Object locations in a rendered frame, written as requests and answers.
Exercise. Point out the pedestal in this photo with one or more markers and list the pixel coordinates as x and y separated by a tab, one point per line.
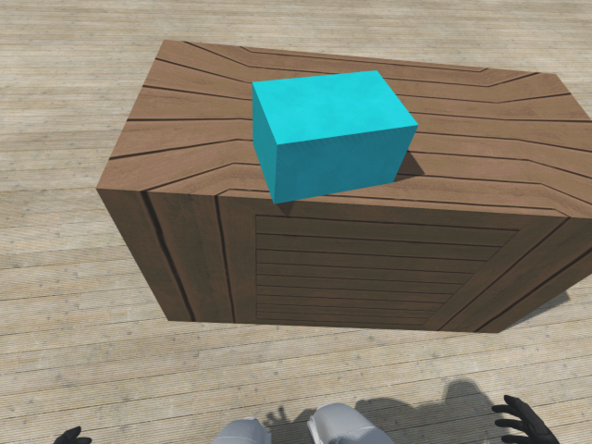
488	218

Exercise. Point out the robot thigh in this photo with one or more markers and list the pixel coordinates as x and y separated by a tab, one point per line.
243	432
339	423

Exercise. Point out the robot left thigh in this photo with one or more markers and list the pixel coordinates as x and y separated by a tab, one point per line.
243	432

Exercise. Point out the right robot hand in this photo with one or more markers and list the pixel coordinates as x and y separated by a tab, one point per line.
531	424

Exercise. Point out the carton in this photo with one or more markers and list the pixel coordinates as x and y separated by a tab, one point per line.
319	135

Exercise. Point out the robot right thigh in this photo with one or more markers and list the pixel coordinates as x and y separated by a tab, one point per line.
339	423

